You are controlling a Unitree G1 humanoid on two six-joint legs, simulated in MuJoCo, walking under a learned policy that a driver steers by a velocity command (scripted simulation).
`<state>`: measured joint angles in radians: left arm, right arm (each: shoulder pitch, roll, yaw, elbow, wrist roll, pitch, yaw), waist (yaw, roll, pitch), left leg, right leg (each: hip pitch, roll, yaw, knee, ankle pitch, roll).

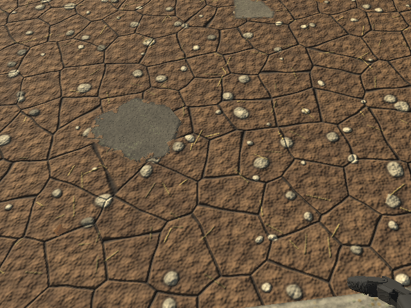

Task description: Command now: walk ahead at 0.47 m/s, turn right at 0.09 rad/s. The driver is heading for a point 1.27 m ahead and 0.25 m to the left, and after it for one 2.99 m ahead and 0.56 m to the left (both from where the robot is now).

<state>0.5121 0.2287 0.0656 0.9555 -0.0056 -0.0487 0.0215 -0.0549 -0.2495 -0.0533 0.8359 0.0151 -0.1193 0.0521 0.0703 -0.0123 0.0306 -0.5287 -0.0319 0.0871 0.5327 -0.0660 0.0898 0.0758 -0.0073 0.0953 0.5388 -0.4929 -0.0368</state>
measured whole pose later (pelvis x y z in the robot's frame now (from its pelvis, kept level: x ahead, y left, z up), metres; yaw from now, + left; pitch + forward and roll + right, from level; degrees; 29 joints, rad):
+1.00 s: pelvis +0.56 -0.02 -0.03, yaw +14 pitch +2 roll -1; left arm 0.14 0.25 0.06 0.82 -0.01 -0.06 0.03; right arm 0.19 -0.26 -0.07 0.80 -0.01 -0.08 0.05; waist -0.01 -0.04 0.05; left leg -0.47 -0.06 -0.01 0.54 -0.10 0.06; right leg -0.46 0.01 -0.01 1.27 -0.53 0.01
